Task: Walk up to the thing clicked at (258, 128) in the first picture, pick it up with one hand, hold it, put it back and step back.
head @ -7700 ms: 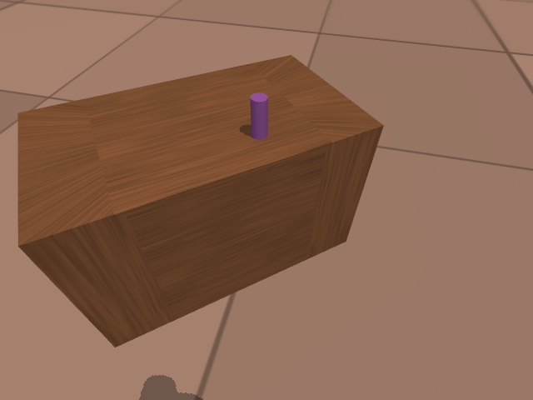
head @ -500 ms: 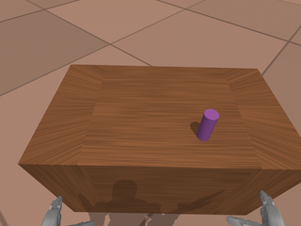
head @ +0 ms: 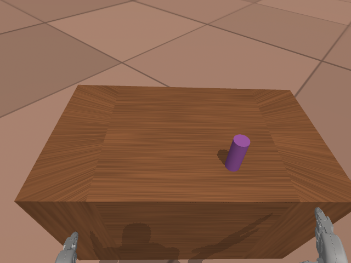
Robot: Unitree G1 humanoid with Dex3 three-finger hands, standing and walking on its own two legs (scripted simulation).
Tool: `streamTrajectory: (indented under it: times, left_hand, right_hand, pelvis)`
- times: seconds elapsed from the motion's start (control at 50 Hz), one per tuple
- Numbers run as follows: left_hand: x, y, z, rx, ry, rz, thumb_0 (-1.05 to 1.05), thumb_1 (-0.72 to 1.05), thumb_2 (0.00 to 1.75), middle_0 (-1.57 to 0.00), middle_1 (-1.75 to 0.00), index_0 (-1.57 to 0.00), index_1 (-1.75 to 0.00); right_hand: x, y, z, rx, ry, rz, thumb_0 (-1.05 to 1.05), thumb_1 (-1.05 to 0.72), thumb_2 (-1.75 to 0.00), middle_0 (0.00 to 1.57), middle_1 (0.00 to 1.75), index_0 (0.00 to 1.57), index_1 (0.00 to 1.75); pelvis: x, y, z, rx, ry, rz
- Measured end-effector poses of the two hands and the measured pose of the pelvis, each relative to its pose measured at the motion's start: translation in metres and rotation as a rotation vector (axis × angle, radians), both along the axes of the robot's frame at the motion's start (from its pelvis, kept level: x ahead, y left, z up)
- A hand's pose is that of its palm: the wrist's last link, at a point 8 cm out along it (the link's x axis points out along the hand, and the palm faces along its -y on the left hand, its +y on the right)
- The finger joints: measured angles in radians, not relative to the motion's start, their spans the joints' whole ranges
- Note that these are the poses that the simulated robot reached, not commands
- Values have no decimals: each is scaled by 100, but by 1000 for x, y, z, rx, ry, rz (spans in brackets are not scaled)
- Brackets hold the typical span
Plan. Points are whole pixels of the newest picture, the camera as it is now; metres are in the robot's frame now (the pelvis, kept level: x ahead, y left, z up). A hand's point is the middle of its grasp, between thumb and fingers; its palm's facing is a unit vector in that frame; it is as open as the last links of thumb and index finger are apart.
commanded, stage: rise first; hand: right
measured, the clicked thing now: (236, 153) +0.47 -0.19 -0.06
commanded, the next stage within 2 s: go down in 0.68 s
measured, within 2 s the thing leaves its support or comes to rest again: neither
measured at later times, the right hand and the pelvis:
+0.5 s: hand (313, 253) +0.16 -0.26 +0.02, palm faces +0.30 +0.88 -0.36, open 17.6 cm; pelvis -0.02 +0.00 +0.00, yaw +0 degrees
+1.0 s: hand (319, 247) +0.17 -0.27 +0.03, palm faces +0.35 +0.88 -0.33, open 17.5 cm; pelvis -0.03 +0.00 +0.00, yaw -1 degrees
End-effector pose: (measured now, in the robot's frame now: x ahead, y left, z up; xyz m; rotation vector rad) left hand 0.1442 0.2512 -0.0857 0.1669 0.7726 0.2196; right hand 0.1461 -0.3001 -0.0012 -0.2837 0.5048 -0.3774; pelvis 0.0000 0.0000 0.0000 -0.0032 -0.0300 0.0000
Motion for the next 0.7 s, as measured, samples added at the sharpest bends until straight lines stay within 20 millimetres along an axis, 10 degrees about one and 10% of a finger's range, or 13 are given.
streamTrajectory:
  times: [0.7]
  left_hand:
    - [-22,5,7,12,-56,-7,-1,-53,6,-6,-5,-5,-6]
  right_hand:
    - [-25,0,47,-84,-206,60,-2,57,-4,5,5,6,6]
  pelvis:
    - [-26,0,1,-1,-44,-4]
